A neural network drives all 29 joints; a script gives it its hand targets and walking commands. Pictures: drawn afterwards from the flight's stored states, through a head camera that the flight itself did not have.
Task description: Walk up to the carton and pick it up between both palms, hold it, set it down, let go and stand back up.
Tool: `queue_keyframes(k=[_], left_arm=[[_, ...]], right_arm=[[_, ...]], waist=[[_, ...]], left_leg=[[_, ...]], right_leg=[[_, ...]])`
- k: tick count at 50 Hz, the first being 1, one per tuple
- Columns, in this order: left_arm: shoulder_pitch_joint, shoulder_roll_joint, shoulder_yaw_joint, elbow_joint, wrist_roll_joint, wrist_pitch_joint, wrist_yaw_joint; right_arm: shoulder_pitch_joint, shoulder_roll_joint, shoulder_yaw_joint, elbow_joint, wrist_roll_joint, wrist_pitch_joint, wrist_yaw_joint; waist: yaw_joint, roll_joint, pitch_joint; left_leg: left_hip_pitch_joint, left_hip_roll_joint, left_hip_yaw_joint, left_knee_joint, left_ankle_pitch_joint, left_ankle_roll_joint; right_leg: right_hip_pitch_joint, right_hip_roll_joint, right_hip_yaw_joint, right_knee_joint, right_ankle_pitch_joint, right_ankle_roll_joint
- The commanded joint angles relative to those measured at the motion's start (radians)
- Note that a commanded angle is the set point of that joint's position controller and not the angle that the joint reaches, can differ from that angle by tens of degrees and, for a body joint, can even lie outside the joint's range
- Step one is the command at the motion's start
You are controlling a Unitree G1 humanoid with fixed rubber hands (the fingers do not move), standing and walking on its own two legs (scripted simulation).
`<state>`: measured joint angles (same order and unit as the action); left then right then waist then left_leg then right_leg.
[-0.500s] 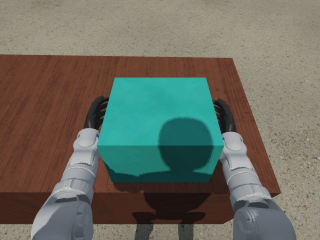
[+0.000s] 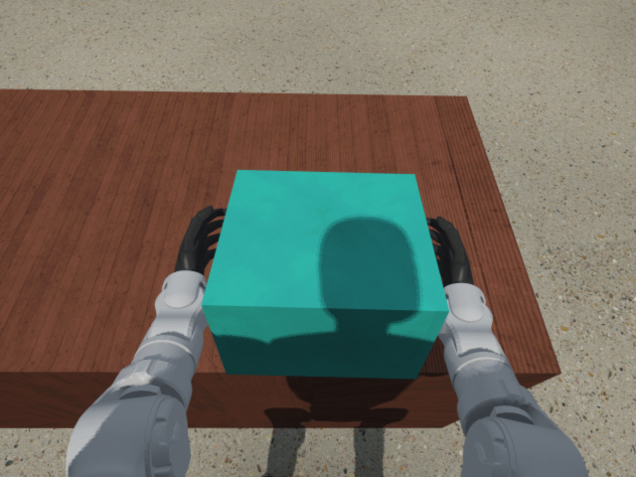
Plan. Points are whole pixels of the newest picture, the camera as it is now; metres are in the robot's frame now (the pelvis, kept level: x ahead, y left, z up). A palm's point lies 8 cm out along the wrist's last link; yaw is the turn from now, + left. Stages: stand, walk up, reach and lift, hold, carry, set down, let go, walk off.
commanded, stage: set down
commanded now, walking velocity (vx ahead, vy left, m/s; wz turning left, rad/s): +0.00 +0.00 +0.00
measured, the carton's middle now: (323, 270) +0.39 +0.00 -0.02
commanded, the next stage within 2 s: none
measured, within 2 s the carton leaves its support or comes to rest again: rests again in 1.70 s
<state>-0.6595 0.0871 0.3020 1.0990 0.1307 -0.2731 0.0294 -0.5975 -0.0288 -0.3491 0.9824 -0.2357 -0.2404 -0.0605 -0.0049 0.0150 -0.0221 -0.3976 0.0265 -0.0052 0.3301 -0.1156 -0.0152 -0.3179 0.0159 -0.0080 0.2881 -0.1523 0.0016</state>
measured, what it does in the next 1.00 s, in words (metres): stands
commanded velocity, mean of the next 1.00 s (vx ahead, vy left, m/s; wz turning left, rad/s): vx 0.00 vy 0.00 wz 0.00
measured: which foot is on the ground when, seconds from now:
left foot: down 0.00-1.00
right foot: down 0.00-1.00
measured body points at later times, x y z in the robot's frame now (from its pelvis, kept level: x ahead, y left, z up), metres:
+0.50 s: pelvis +0.01 +0.00 +0.00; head +0.12 +0.00 +0.43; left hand +0.41 +0.18 -0.02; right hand +0.41 -0.17 -0.02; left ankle +0.02 +0.12 -0.75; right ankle -0.02 -0.12 -0.75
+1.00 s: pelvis +0.01 +0.01 -0.01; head +0.11 +0.01 +0.43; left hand +0.41 +0.19 -0.02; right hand +0.40 -0.17 -0.02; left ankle +0.02 +0.12 -0.75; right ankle -0.02 -0.12 -0.75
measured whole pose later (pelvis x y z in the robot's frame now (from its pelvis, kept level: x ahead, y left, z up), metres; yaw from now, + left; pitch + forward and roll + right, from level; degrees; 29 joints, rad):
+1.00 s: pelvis +0.01 +0.01 -0.01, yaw +0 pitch +22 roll -1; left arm -0.67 0.10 0.33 1.25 0.15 -0.54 0.06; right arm -0.64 -0.04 -0.44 1.15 -0.31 -0.50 -0.05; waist 0.00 0.01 -0.17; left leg -0.63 0.02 0.00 0.38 -0.12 -0.01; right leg -0.56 0.01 -0.01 0.34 -0.16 0.00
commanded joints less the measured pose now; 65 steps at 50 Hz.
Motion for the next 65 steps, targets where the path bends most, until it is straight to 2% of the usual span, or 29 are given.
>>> queue_keyframes(k=[1, 5, 7, 8, 10, 11, 13, 15, 19, 20, 22, 24, 26, 29, 30, 35, 38, 41, 42, 44, 45, 46, 47, 51, 54, 58, 62, 63, 65], left_arm=[[-0.793, -0.609, -0.227, -0.147, 0.041, -0.201, -0.084], [-0.667, -0.590, -0.182, -0.039, 0.075, -0.234, -0.082], [-0.633, -0.567, -0.167, 0.008, 0.106, -0.213, -0.096], [-0.605, -0.547, -0.146, 0.047, 0.123, -0.194, -0.103], [-0.575, -0.533, -0.129, 0.079, 0.147, -0.156, -0.119], [-0.550, -0.512, -0.105, 0.101, 0.161, -0.138, -0.130], [-0.531, -0.500, -0.095, 0.110, 0.180, -0.112, -0.142], [-0.554, -0.494, -0.103, 0.090, 0.168, -0.116, -0.142], [-0.645, -0.536, -0.171, 0.006, 0.112, -0.186, -0.115], [-0.655, -0.545, -0.181, -0.001, 0.096, -0.213, -0.107], [-0.681, -0.578, -0.220, -0.039, 0.059, -0.271, -0.089], [-0.650, -0.582, -0.221, -0.026, 0.051, -0.321, -0.080], [-0.587, -0.570, -0.204, 0.026, 0.066, -0.337, -0.082], [-0.531, -0.545, -0.173, 0.101, 0.098, -0.314, -0.098], [-0.520, -0.527, -0.163, 0.131, 0.103, -0.298, -0.105], [-0.505, -0.498, -0.143, 0.165, 0.143, -0.237, -0.122], [-0.544, -0.492, -0.150, 0.151, 0.126, -0.249, -0.119], [-0.616, -0.494, -0.173, 0.108, 0.094, -0.302, -0.100], [-0.653, -0.496, -0.189, 0.076, 0.077, -0.325, -0.092], [-0.632, -0.391, -0.162, 0.086, 0.065, -0.360, -0.067], [-0.613, -0.259, -0.116, 0.104, 0.052, -0.367, -0.049], [-0.614, -0.281, -0.089, 0.106, 0.066, -0.367, -0.045], [-0.613, -0.267, -0.064, 0.101, 0.069, -0.368, -0.042], [-0.608, -0.289, -0.019, 0.130, 0.103, -0.332, -0.045], [-0.594, -0.193, -0.005, 0.127, 0.098, -0.299, -0.026], [-0.612, -0.128, 0.011, 0.079, 0.074, -0.285, 0.006], [-0.604, -0.060, 0.009, 0.030, 0.026, -0.293, 0.027], [-0.603, -0.043, 0.006, 0.028, 0.012, -0.300, 0.031], [-0.602, -0.029, -0.004, 0.032, -0.005, -0.307, 0.034]], right_arm=[[-0.770, 0.637, 0.232, -0.210, -0.123, -0.231, 0.156], [-0.696, 0.648, 0.249, -0.110, -0.127, -0.253, 0.160], [-0.655, 0.631, 0.228, -0.011, -0.131, -0.237, 0.161], [-0.644, 0.615, 0.229, 0.021, -0.118, -0.226, 0.162], [-0.616, 0.591, 0.209, 0.092, -0.114, -0.202, 0.158], [-0.603, 0.581, 0.218, 0.104, -0.107, -0.191, 0.155], [-0.590, 0.579, 0.210, 0.117, -0.108, -0.174, 0.149], [-0.599, 0.583, 0.206, 0.100, -0.118, -0.175, 0.142], [-0.648, 0.613, 0.197, 0.019, -0.148, -0.234, 0.137], [-0.669, 0.628, 0.212, -0.016, -0.150, -0.259, 0.140], [-0.693, 0.642, 0.229, -0.077, -0.161, -0.307, 0.144], [-0.669, 0.650, 0.248, -0.079, -0.168, -0.346, 0.145], [-0.633, 0.652, 0.248, -0.027, -0.169, -0.359, 0.146], [-0.578, 0.638, 0.248, 0.107, -0.148, -0.337, 0.153], [-0.573, 0.614, 0.232, 0.148, -0.146, -0.326, 0.152], [-0.555, 0.572, 0.179, 0.230, -0.149, -0.285, 0.148], [-0.589, 0.568, 0.160, 0.200, -0.157, -0.294, 0.146], [-0.644, 0.568, 0.141, 0.132, -0.181, -0.331, 0.146], [-0.649, 0.562, 0.128, 0.111, -0.194, -0.345, 0.143], [-0.633, 0.447, 0.102, 0.098, -0.193, -0.371, 0.135], [-0.613, 0.296, 0.069, 0.104, -0.177, -0.372, 0.126], [-0.611, 0.311, 0.020, 0.120, -0.193, -0.366, 0.124], [-0.614, 0.334, 0.003, 0.120, -0.192, -0.358, 0.119], [-0.600, 0.377, -0.026, 0.185, -0.191, -0.327, 0.111], [-0.583, 0.240, -0.054, 0.201, -0.177, -0.308, 0.100], [-0.604, 0.177, -0.040, 0.161, -0.121, -0.288, 0.079], [-0.623, 0.094, 0.000, 0.090, -0.051, -0.306, 0.066], [-0.637, 0.090, 0.011, 0.082, -0.034, -0.313, 0.065], [-0.628, 0.082, 0.029, 0.095, -0.003, -0.319, 0.064]], waist=[[0.019, -0.035, -0.992], [0.040, -0.034, -0.925], [0.035, -0.026, -0.781], [0.055, -0.028, -0.692], [0.047, -0.048, -0.528], [0.059, -0.055, -0.455], [0.048, -0.062, -0.399], [0.038, -0.063, -0.445], [0.014, -0.041, -0.738], [0.029, -0.033, -0.821], [0.024, -0.035, -0.991], [0.022, -0.035, -1.069], [0.024, -0.027, -1.013], [0.038, -0.025, -0.819], [0.032, -0.037, -0.734], [0.027, -0.029, -0.519], [0.016, -0.033, -0.579], [0.014, -0.032, -0.779], [0.003, -0.019, -0.862], [0.009, -0.013, -0.963], [0.012, -0.013, -0.990], [-0.005, -0.022, -0.959], [0.008, -0.035, -0.921], [0.015, -0.034, -0.721], [0.015, -0.015, -0.667], [0.021, -0.009, -0.726], [0.017, -0.008, -0.953], [0.024, -0.002, -0.990], [0.016, 0.003, -1.005]], left_leg=[[0.088, -0.018, 0.079, 0.069, 0.318, -0.036], [0.068, -0.019, 0.066, 0.091, 0.377, -0.025], [0.081, -0.013, 0.059, 0.071, 0.352, -0.015], [0.089, -0.009, 0.059, 0.058, 0.333, -0.007], [0.118, -0.004, 0.051, 0.037, 0.317, 0.002], [0.118, -0.006, 0.053, 0.029, 0.305, 0.009], [0.127, -0.010, 0.055, 0.017, 0.292, 0.013], [0.122, -0.013, 0.057, 0.025, 0.274, 0.009], [0.094, -0.019, 0.073, 0.058, 0.325, -0.024], [0.079, -0.022, 0.081, 0.070, 0.350, -0.032], [0.046, -0.026, 0.087, 0.097, 0.400, -0.045], [0.001, -0.028, 0.079, 0.119, 0.438, -0.049], [-0.023, -0.029, 0.073, 0.125, 0.464, -0.040], [0.010, -0.020, 0.059, 0.113, 0.440, -0.022], [0.022, -0.015, 0.056, 0.102, 0.410, -0.015], [0.101, -0.008, 0.057, 0.070, 0.347, -0.008], [0.107, -0.009, 0.058, 0.082, 0.331, -0.017], [0.088, -0.015, 0.071, 0.103, 0.322, -0.035], [0.079, -0.016, 0.077, 0.109, 0.333, -0.045], [0.035, -0.022, 0.086, 0.128, 0.343, -0.051], [0.012, -0.022, 0.089, 0.136, 0.338, -0.048], [0.004, -0.021, 0.085, 0.140, 0.343, -0.043], [0.003, -0.020, 0.087, 0.148, 0.349, -0.028], [0.054, -0.016, 0.074, 0.153, 0.324, -0.001], [0.105, -0.012, 0.074, 0.151, 0.323, -0.010], [0.119, -0.012, 0.066, 0.189, 0.369, -0.015], [0.106, -0.017, 0.053, 0.261, 0.489, -0.034], [0.094, -0.019, 0.051, 0.279, 0.511, -0.038], [0.085, -0.021, 0.045, 0.306, 0.544, -0.043]], right_leg=[[0.323, -0.011, -0.025, 0.138, 0.595, 0.054], [0.314, -0.018, -0.027, 0.160, 0.644, 0.058], [0.288, -0.020, -0.039, 0.139, 0.584, 0.056], [0.276, -0.021, -0.038, 0.129, 0.542, 0.053], [0.263, -0.021, -0.046, 0.098, 0.495, 0.047], [0.273, -0.027, -0.041, 0.089, 0.493, 0.045], [0.286, -0.030, -0.040, 0.080, 0.495, 0.046], [0.286, -0.030, -0.037, 0.087, 0.511, 0.049], [0.288, -0.022, -0.031, 0.121, 0.608, 0.053], [0.294, -0.021, -0.032, 0.139, 0.648, 0.052], [0.306, -0.010, -0.025, 0.168, 0.738, 0.058], [0.310, -0.012, -0.024, 0.199, 0.814, 0.062], [0.300, -0.015, -0.025, 0.207, 0.842, 0.065], [0.253, -0.017, -0.038, 0.186, 0.753, 0.061], [0.229, -0.018, -0.046, 0.170, 0.696, 0.060], [0.155, -0.016, -0.054, 0.098, 0.500, 0.037], [0.128, -0.012, -0.055, 0.099, 0.478, 0.037], [0.100, -0.006, -0.051, 0.116, 0.479, 0.041], [0.108, -0.004, -0.052, 0.125, 0.493, 0.041], [0.122, -0.003, -0.045, 0.152, 0.551, 0.046], [0.125, -0.005, -0.038, 0.165, 0.565, 0.048], [0.108, -0.005, -0.041, 0.165, 0.539, 0.051], [0.089, -0.006, -0.039, 0.166, 0.518, 0.052], [-0.019, -0.012, -0.058, 0.143, 0.366, 0.048], [-0.067, -0.004, -0.066, 0.130, 0.304, 0.037], [-0.100, 0.000, -0.052, 0.146, 0.321, 0.039], [-0.070, 0.012, -0.034, 0.206, 0.498, 0.048], [-0.066, 0.013, -0.027, 0.222, 0.526, 0.051], [-0.091, 0.019, -0.025, 0.241, 0.545, 0.054]])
